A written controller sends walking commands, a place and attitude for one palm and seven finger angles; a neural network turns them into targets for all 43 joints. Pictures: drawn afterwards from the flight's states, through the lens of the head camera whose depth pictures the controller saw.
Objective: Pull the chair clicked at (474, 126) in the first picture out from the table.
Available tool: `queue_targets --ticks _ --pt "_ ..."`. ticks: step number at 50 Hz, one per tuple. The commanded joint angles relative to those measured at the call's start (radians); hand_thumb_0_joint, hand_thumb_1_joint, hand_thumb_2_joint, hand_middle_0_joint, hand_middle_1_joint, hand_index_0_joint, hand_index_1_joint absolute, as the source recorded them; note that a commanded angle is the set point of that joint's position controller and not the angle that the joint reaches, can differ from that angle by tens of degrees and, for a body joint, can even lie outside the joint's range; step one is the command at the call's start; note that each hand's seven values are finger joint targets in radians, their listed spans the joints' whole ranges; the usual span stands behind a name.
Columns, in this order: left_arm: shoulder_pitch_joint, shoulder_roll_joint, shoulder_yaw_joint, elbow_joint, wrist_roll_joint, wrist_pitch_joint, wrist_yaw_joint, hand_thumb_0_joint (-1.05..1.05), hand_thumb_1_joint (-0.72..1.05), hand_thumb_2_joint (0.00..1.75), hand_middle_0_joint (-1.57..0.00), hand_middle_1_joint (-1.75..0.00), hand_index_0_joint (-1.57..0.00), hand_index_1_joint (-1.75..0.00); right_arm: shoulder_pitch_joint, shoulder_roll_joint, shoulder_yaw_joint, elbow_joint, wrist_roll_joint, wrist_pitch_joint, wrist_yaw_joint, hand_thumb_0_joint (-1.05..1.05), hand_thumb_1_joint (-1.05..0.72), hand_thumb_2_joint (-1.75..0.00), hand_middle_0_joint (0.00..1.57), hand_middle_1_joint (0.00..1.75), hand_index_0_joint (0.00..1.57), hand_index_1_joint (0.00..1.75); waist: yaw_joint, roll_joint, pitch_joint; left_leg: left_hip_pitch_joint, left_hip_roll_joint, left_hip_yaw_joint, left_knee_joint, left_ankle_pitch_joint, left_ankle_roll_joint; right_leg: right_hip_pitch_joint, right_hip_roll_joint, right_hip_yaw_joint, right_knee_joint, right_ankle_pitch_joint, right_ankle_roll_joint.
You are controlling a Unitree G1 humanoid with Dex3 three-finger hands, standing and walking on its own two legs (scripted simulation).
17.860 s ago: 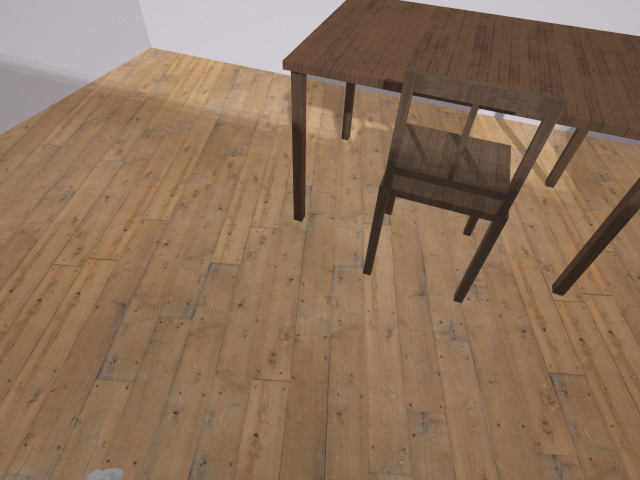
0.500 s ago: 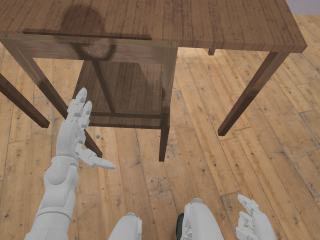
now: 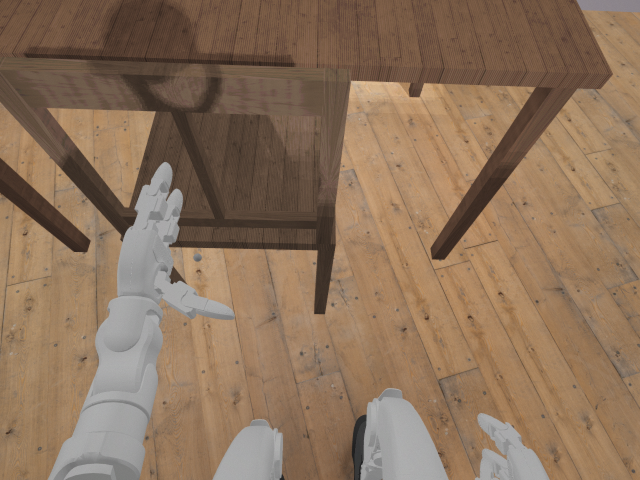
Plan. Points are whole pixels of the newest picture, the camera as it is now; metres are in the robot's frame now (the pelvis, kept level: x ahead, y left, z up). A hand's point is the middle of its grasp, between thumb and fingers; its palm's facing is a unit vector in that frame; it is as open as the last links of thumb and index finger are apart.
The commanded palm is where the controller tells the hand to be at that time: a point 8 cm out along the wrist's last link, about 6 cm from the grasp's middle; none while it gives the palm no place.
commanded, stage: aim the fingers beside a spindle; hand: left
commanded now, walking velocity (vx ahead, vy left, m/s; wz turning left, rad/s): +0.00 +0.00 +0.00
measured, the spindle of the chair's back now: (203, 170) +0.52 +0.17 +0.00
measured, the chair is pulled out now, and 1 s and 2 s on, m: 0.00 0.00 0.00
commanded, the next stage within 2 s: push the fingers through the gap in 0.48 s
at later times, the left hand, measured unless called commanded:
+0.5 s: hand (199, 264) +0.36 +0.15 +0.02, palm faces -0.06 -1.00 -0.03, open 16.9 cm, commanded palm +0.34 +0.19 +0.02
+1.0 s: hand (210, 234) +0.40 +0.14 +0.02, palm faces -0.04 -1.00 -0.05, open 16.9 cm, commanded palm +0.38 +0.19 +0.02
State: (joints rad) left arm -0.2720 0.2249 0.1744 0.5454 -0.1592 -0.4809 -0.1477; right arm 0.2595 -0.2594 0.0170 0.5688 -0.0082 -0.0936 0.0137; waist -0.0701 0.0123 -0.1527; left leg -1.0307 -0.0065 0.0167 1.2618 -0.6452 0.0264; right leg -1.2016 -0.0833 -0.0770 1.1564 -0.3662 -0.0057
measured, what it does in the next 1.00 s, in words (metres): stands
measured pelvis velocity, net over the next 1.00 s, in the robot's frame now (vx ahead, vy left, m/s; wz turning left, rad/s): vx -0.01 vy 0.00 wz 0.01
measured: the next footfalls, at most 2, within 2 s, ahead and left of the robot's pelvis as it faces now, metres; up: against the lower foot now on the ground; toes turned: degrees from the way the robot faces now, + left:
none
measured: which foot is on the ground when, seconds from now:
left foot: down 0.00-1.00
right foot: down 0.00-1.00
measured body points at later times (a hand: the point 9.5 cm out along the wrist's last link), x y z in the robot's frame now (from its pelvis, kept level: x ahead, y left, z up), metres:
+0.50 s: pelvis +0.00 +0.00 +0.00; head +0.13 +0.01 +0.43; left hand +0.36 +0.20 +0.02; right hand +0.15 -0.24 -0.11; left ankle -0.03 +0.10 -0.63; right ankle +0.09 -0.13 -0.63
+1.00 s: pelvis -0.01 +0.00 +0.00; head +0.13 +0.00 +0.43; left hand +0.40 +0.19 +0.02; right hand +0.12 -0.26 -0.12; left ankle -0.03 +0.10 -0.63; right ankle +0.09 -0.13 -0.63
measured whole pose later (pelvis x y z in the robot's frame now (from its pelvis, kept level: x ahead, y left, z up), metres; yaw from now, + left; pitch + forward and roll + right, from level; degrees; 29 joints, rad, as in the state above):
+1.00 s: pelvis -0.01 +0.00 +0.00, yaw +0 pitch +24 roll -1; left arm -0.42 0.24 0.19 0.65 -0.13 -0.47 -0.13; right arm 0.24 -0.26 0.02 0.58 -0.01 -0.09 0.01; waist -0.08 0.02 -0.15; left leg -1.06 -0.01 0.01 1.28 -0.64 0.02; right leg -1.23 -0.08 -0.08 1.17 -0.37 -0.01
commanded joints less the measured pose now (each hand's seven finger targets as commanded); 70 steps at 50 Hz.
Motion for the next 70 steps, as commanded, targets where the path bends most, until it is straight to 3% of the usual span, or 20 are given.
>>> queue_targets --ticks 1,5,8,10,16,22,27,29,34,37,40,43,49,51,56,58,62,63,66,70 --pt "-0.273 0.091 -0.002 -0.227 -0.002 -0.073 -0.004 0.0 -0.5 0.3 -0.06 -0.08 -0.06 -0.08 0.04 -0.146 -0.07 -0.105 0.002 -0.048 -0.014 0.0 -0.9 -0.9 0.2 0.3 0.2 0.3 -0.017 0.046 -0.437 0.056 -0.013 -0.04 -0.209 0.367 -0.034 0.463 0.042 0.046 -0.078 0.139 -0.023" --pt "-0.212 0.096 0.007 -0.247 -0.001 -0.071 0.004 0.0 -0.5 0.3 -0.06 -0.08 -0.06 -0.08 0.039 -0.144 -0.075 -0.11 0.002 -0.041 -0.006 0.0 -0.9 -0.9 0.2 0.3 0.2 0.3 -0.006 0.032 -0.457 0.082 -0.008 -0.046 -0.206 0.456 -0.045 0.479 0.043 0.04 -0.063 0.206 -0.025" --pt "-0.173 0.111 0.03 -0.215 0.003 -0.058 0.014 0.0 -0.5 0.3 -0.06 -0.08 -0.06 -0.08 0.031 -0.142 -0.069 -0.12 0.004 -0.029 -0.003 0.0 -0.9 -0.9 0.2 0.3 0.2 0.3 -0.003 -0.006 -0.408 0.033 -0.012 -0.038 -0.211 0.411 -0.036 0.491 0.045 0.042 -0.069 0.196 -0.025" --pt "-0.146 0.128 0.053 -0.228 0.005 -0.059 0.019 0.0 -0.5 0.3 -0.06 -0.08 -0.06 -0.08 0.023 -0.137 -0.069 -0.132 0.005 -0.022 -0.001 0.0 -0.9 -0.9 0.2 0.3 0.2 0.3 0.016 0.006 -0.423 0.018 -0.017 -0.029 -0.214 0.39 -0.035 0.521 0.043 0.053 -0.071 0.192 -0.027" --pt "-0.186 0.103 0.013 -0.295 -0.006 -0.076 -0.001 0.0 -0.5 0.3 -0.06 -0.08 -0.06 -0.08 0.013 -0.134 -0.067 -0.135 0.006 -0.027 -0.007 0.0 -0.9 -0.9 0.2 0.3 0.2 0.3 -0.004 0.02 -0.435 0.049 -0.013 -0.035 -0.206 0.397 -0.034 0.51 0.045 0.052 -0.072 0.194 -0.025" --pt "-0.215 0.06 -0.047 -0.272 -0.004 -0.056 -0.014 0.0 -0.5 0.3 -0.06 -0.08 -0.06 -0.08 0.017 -0.141 -0.07 -0.12 0.007 -0.036 -0.012 0.0 -0.9 -0.9 0.2 0.3 0.2 0.3 -0.022 0.034 -0.395 0.066 -0.011 -0.052 -0.203 0.401 -0.039 0.444 0.045 0.034 -0.068 0.159 -0.027" --pt "-0.16 0.077 -0.019 -0.3 0.004 -0.051 0.011 0.0 -0.5 0.3 -0.06 -0.08 -0.06 -0.08 0.02 -0.138 -0.075 -0.132 0.005 -0.031 -0.005 0.0 -0.9 -0.9 0.2 0.3 0.2 0.3 0.005 0.037 -0.446 0.091 -0.012 -0.052 -0.2 0.481 -0.05 0.472 0.044 0.033 -0.053 0.215 -0.031" --pt "-0.14 0.091 0.004 -0.282 0.007 -0.047 0.021 0.0 -0.5 0.3 -0.06 -0.08 -0.06 -0.08 0.014 -0.134 -0.071 -0.136 0.005 -0.025 -0.002 0.0 -0.9 -0.9 0.2 0.3 0.2 0.3 0.01 0.006 -0.432 0.051 -0.015 -0.043 -0.204 0.427 -0.044 0.498 0.042 0.04 -0.06 0.199 -0.028" --pt "-0.26 0.09 -0.004 -0.25 0.024 -0.057 0.043 0.0 -0.5 0.3 -0.06 -0.08 -0.06 -0.08 0.009 -0.131 -0.065 -0.126 0.003 -0.026 -0.009 0.0 -0.9 -0.9 0.2 0.3 0.2 0.3 -0.015 -0.001 -0.398 0.012 -0.019 -0.038 -0.201 0.33 -0.032 0.472 0.041 0.051 -0.073 0.129 -0.023" --pt "-0.303 0.108 0.006 -0.26 0.022 -0.065 0.04 0.0 -0.5 0.3 -0.06 -0.08 -0.06 -0.08 0.017 -0.134 -0.067 -0.12 0.001 -0.032 -0.013 0.0 -0.9 -0.9 0.2 0.3 0.2 0.3 -0.012 0.031 -0.441 0.028 -0.021 -0.038 -0.197 0.352 -0.033 0.489 0.041 0.054 -0.068 0.152 -0.027" --pt "-0.318 0.091 -0.006 -0.195 0.021 -0.054 0.026 0.0 -0.5 0.3 -0.06 -0.08 -0.06 -0.08 0.029 -0.137 -0.065 -0.106 0.002 -0.03 -0.012 0.0 -0.9 -0.9 0.2 0.3 0.2 0.3 -0.024 0.018 -0.431 0.015 -0.02 -0.034 -0.197 0.342 -0.032 0.485 0.04 0.057 -0.076 0.152 -0.023" --pt "-0.377 0.128 0.031 -0.132 0.018 -0.045 0.018 0.0 -0.5 0.3 -0.06 -0.08 -0.06 -0.08 0.037 -0.143 -0.061 -0.093 0.004 -0.029 -0.016 0.0 -0.9 -0.9 0.2 0.3 0.2 0.3 -0.03 0.006 -0.413 -0.018 -0.023 -0.03 -0.196 0.304 -0.027 0.486 0.042 0.064 -0.084 0.127 -0.022" --pt "-0.46 0.166 0.067 -0.077 0.018 -0.059 0.016 0.0 -0.5 0.3 -0.06 -0.08 -0.06 -0.08 0.061 -0.146 -0.061 -0.083 0.001 -0.027 -0.015 0.0 -0.9 -0.9 0.2 0.3 0.2 0.3 -0.035 0.02 -0.45 -0.023 -0.024 -0.026 -0.192 0.317 -0.027 0.506 0.043 0.071 -0.082 0.152 -0.022" --pt "-0.483 0.189 0.089 -0.046 0.019 -0.065 0.016 0.0 -0.5 0.3 -0.06 -0.08 -0.06 -0.08 0.072 -0.151 -0.062 -0.076 -0.001 -0.024 -0.015 0.0 -0.9 -0.9 0.2 0.3 0.2 0.3 -0.039 -0.004 -0.458 -0.036 -0.023 -0.025 -0.188 0.308 -0.023 0.512 0.043 0.075 -0.084 0.147 -0.02" --pt "-0.577 0.185 0.082 0.023 0.028 -0.07 0.011 0.0 -0.5 0.3 -0.06 -0.08 -0.06 -0.08 0.093 -0.156 -0.063 -0.061 -0.005 -0.016 -0.012 0.0 -0.9 -0.9 0.2 0.3 0.2 0.3 -0.056 0.035 -0.462 -0.028 -0.023 -0.026 -0.188 0.312 -0.025 0.484 0.046 0.072 -0.081 0.144 -0.02" --pt "-0.583 0.228 0.12 0.048 0.03 -0.075 0.008 0.0 -0.5 0.3 -0.06 -0.08 -0.06 -0.08 0.106 -0.16 -0.064 -0.06 -0.007 -0.012 -0.011 0.0 -0.9 -0.9 0.2 0.3 0.2 0.3 -0.051 0.015 -0.479 -0.028 -0.023 -0.025 -0.186 0.327 -0.022 0.507 0.049 0.074 -0.08 0.164 -0.021" --pt "-0.601 0.244 0.135 0.054 0.032 -0.086 0.004 0.0 -0.5 0.3 -0.06 -0.08 -0.06 -0.08 0.121 -0.16 -0.065 -0.064 -0.012 -0.003 -0.007 0.0 -0.9 -0.9 0.2 0.3 0.2 0.3 -0.047 0.042 -0.525 -0.01 -0.022 -0.026 -0.184 0.376 -0.025 0.528 0.05 0.076 -0.069 0.22 -0.025" --pt "-0.605 0.218 0.116 0.066 0.031 -0.084 0.002 0.0 -0.5 0.3 -0.06 -0.08 -0.06 -0.08 0.125 -0.156 -0.064 -0.058 -0.012 0.0 -0.003 0.0 -0.9 -0.9 0.2 0.3 0.2 0.3 -0.054 0.046 -0.52 -0.005 -0.021 -0.022 -0.186 0.38 -0.025 0.526 0.051 0.075 -0.075 0.227 -0.023" --pt "-0.638 0.246 0.137 0.119 0.035 -0.082 0.001 0.0 -0.5 0.3 -0.06 -0.08 -0.06 -0.08 0.131 -0.164 -0.062 -0.049 -0.012 0.011 -0.003 0.0 -0.9 -0.9 0.2 0.3 0.2 0.3 -0.062 0.021 -0.464 -0.045 -0.019 -0.025 -0.189 0.33 -0.023 0.505 0.051 0.077 -0.085 0.179 -0.021" --pt "-0.716 0.24 0.128 0.127 0.043 -0.096 0.001 0.0 -0.5 0.3 -0.06 -0.08 -0.06 -0.08 0.143 -0.164 -0.063 -0.044 -0.017 0.017 -0.001 0.0 -0.9 -0.9 0.2 0.3 0.2 0.3 -0.075 0.05 -0.485 -0.014 -0.018 -0.03 -0.189 0.346 -0.023 0.479 0.054 0.071 -0.079 0.178 -0.022"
